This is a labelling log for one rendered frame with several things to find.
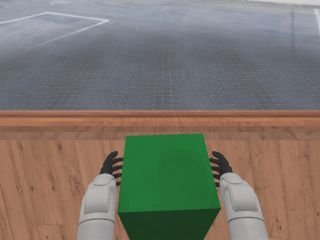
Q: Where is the right robot forearm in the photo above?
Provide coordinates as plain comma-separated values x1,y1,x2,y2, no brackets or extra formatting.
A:
219,172,269,240

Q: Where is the carton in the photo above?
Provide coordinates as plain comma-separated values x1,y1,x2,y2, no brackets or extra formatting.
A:
117,133,221,240

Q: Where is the right robot hand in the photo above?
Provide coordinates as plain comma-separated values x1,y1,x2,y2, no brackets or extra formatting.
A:
209,151,233,188

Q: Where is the left robot hand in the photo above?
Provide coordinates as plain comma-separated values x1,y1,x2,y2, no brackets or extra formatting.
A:
99,151,124,186

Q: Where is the left robot forearm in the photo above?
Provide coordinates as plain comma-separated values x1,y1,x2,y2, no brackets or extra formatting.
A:
76,173,117,240

